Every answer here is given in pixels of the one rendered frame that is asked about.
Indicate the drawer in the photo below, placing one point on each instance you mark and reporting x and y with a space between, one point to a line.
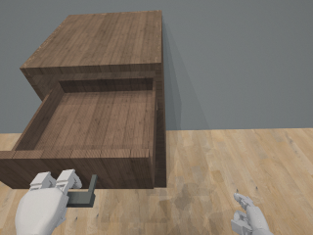
104 126

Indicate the cabinet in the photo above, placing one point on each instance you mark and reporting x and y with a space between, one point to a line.
105 45

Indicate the robot left hand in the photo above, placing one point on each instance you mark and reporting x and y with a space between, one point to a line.
43 207

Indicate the robot right hand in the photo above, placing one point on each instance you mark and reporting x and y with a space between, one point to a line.
245 223

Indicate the handle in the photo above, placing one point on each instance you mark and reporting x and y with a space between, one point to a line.
83 199

